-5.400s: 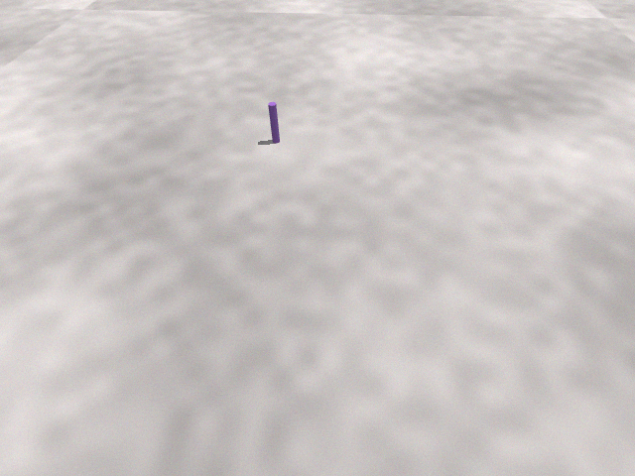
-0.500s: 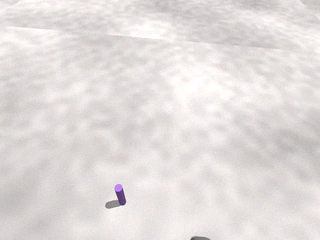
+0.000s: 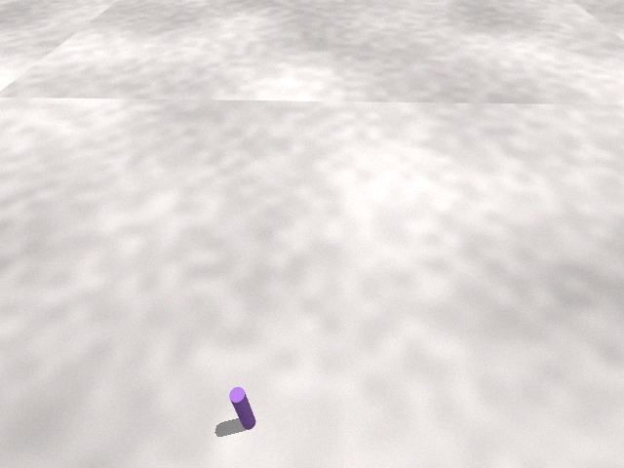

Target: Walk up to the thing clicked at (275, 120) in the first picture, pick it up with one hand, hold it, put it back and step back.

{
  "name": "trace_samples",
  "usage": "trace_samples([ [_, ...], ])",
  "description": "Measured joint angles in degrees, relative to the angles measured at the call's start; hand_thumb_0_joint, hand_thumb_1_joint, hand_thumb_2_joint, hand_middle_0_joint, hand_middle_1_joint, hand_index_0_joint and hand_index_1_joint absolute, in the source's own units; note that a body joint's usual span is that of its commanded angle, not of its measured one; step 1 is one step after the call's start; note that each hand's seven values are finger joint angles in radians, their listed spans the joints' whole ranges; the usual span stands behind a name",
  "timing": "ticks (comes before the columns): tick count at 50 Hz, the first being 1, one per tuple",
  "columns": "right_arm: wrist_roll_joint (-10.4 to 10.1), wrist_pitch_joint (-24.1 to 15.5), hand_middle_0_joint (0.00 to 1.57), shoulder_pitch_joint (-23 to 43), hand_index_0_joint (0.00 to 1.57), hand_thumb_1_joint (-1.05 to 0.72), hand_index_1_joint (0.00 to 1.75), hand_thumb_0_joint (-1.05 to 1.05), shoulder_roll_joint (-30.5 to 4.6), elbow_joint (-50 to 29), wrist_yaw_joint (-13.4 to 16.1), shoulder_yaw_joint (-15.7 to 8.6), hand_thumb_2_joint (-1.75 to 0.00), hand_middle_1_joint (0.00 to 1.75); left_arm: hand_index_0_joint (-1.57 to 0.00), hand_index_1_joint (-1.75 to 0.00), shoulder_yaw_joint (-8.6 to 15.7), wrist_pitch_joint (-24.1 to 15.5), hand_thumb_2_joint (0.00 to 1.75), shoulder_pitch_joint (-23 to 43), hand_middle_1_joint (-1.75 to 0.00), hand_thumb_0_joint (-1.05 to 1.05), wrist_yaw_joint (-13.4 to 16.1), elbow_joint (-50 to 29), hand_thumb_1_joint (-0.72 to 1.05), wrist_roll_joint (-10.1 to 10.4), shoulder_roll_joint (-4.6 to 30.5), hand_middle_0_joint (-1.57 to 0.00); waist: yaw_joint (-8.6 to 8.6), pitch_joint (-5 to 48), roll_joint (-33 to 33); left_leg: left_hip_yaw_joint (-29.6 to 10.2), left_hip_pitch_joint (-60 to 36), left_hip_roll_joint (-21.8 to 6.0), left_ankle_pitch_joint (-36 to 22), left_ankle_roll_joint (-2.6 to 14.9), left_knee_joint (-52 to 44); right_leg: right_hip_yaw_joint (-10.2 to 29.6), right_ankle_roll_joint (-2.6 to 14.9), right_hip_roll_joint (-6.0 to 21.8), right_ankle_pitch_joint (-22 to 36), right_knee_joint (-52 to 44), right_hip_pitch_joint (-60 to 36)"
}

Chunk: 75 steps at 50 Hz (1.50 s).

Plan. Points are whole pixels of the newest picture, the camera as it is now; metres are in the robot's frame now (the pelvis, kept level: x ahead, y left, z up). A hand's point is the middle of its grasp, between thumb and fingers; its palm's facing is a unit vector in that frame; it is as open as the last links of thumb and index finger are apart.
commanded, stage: walk up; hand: left
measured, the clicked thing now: (243, 409) +0.44 +0.22 -0.66
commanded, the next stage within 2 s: stand in 1.28 s
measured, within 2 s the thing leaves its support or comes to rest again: neither
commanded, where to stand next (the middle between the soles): +0.09 +0.00 m, yaw +1 degrees
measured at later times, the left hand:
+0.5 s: hand out of the picture +0.11 +0.26 -0.15, palm faces -0.01 -0.94 -0.34, open 7.4 cm
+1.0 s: hand out of the picture +0.11 +0.25 -0.15, palm faces -0.01 -0.95 -0.32, open 7.3 cm
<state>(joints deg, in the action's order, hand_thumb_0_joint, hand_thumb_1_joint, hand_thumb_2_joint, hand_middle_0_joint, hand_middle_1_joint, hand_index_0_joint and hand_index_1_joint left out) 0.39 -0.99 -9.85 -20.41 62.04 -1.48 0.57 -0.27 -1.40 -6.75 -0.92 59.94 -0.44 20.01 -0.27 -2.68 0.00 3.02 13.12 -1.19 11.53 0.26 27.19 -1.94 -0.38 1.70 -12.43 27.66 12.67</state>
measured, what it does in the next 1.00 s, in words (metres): stands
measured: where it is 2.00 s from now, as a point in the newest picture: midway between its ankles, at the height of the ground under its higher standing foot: outside the picture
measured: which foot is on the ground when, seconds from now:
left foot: down 0.00-1.00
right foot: down 0.00-1.00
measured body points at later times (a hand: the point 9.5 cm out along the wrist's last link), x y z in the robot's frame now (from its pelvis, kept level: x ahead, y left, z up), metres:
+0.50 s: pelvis +0.03 +0.00 +0.01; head +0.04 +0.00 +0.46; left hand +0.11 +0.31 -0.12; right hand +0.13 -0.30 -0.12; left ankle +0.04 +0.12 -0.74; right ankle +0.03 -0.13 -0.74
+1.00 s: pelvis +0.03 +0.01 +0.01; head +0.04 +0.01 +0.46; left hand +0.11 +0.30 -0.13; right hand +0.12 -0.29 -0.12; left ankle +0.04 +0.12 -0.74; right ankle +0.03 -0.13 -0.74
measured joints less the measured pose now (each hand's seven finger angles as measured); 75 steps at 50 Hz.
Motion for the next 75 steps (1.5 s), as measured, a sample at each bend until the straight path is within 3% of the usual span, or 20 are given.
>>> trace_samples([
  [12,-0.1,-0.7,0.20,2.9,0.20,-0.91,0.30,0.01,-0.7,3.4,0.9,-0.5,-0.90,0.30,-0.21,-0.30,-0.2,0.3,0.89,2.6,-0.30,0.00,0.1,4.3,0.91,0.3,0.2,-0.20,-0.34,-0.5,-1.0,-0.4,-3.0,0.0,-1.3,-0.16,-4.9,-0.5,-0.17,-0.2,1.7,-5.9,-3.6],
  [27,-0.2,-0.2,0.20,6.7,0.20,-0.91,0.30,0.01,0.6,4.3,0.9,-0.6,-0.90,0.30,-0.21,-0.30,0.1,0.5,0.89,2.8,-0.30,0.00,0.4,7.0,0.91,0.0,0.2,-0.20,0.67,-0.2,0.3,-0.7,-5.1,0.4,-1.7,-0.09,-7.5,-0.9,-0.48,0.0,2.1,-8.9,-6.1],
  [75,0.0,0.2,0.20,4.9,0.20,-0.91,0.30,0.01,1.1,4.0,1.2,-0.4,-0.90,0.30,-0.21,-0.30,0.2,0.6,0.89,1.5,-0.30,0.00,0.8,5.7,0.91,-0.3,-0.1,-0.20,0.10,0.1,-0.4,-0.8,-6.7,1.0,-2.4,0.19,-9.8,-1.0,-0.91,0.6,2.5,-10.7,-7.6],
])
